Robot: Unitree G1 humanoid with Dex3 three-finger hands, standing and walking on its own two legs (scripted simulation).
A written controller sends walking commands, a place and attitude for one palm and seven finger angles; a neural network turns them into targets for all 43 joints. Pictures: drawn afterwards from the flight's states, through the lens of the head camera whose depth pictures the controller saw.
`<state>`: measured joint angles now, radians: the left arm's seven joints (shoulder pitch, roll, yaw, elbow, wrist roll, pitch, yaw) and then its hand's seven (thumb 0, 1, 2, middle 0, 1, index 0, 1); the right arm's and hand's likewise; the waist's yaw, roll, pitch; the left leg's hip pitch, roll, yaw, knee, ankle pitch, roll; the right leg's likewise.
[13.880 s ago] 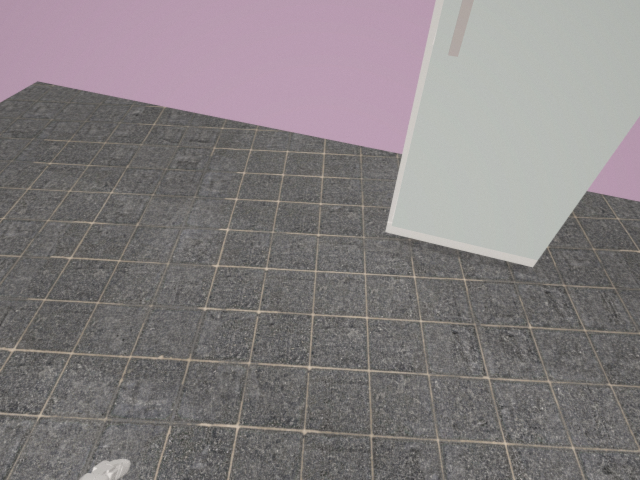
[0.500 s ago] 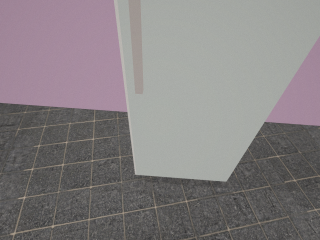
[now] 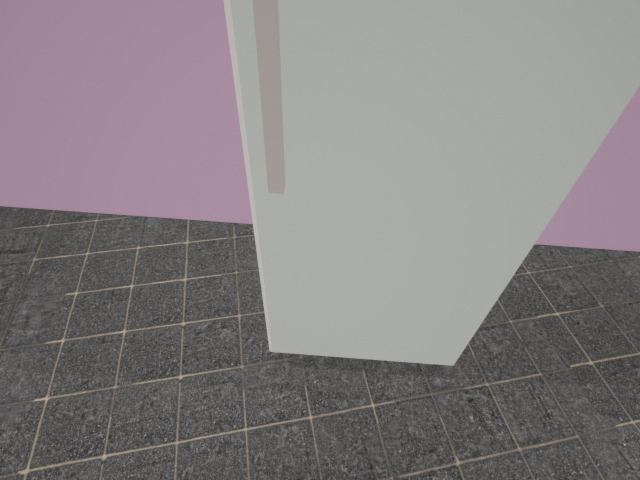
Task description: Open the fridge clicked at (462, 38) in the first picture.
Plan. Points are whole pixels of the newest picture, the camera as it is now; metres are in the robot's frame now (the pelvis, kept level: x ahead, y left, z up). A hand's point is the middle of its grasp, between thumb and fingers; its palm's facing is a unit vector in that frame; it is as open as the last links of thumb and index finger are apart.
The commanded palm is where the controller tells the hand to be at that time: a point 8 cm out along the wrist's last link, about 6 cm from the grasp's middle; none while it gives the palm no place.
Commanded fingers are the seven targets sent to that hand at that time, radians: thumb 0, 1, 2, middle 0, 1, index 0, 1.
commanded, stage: look again from close up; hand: left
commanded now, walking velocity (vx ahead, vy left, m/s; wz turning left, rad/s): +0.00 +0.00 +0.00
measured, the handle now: (272, 69) +0.58 +0.11 +0.24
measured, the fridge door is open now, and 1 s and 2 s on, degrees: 0 0 0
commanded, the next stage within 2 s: shuffle to correct the standing spot in 0.34 s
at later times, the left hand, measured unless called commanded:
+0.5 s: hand out of the picture -0.01 +0.15 -0.18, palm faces +0.04 -0.99 -0.16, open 7.4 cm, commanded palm none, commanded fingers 0.00 0.90 0.90 -0.20 -0.30 -0.20 -0.30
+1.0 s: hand out of the picture +0.00 +0.12 -0.19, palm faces +0.12 -0.99 -0.10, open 7.4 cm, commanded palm none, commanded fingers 0.00 0.90 0.90 -0.20 -0.30 -0.20 -0.30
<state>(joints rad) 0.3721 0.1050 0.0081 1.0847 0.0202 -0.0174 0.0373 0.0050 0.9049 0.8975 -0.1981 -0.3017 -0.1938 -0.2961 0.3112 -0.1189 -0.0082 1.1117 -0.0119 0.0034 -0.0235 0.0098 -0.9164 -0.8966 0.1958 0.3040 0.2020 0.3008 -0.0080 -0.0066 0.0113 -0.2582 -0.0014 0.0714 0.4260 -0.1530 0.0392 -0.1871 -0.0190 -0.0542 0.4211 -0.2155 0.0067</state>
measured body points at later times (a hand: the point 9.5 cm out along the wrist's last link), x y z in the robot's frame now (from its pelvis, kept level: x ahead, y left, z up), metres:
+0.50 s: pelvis +0.01 +0.00 +0.00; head +0.01 +0.00 +0.45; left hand -0.02 +0.20 -0.16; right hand -0.01 -0.21 -0.16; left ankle +0.05 +0.09 -0.74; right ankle +0.01 -0.12 -0.74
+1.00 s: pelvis +0.10 -0.01 -0.02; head +0.12 +0.01 +0.43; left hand +0.00 +0.17 -0.18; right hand +0.10 -0.24 -0.17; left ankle +0.11 +0.08 -0.75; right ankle +0.01 -0.12 -0.74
